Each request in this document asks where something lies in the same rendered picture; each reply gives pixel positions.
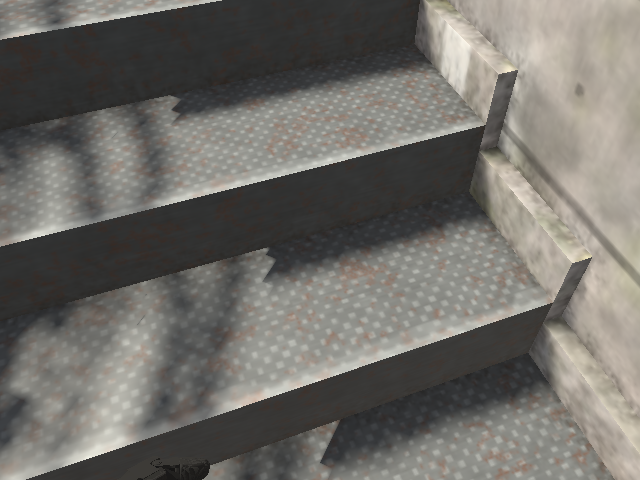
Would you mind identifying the left robot hand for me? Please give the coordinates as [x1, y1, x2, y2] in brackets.
[117, 456, 210, 480]

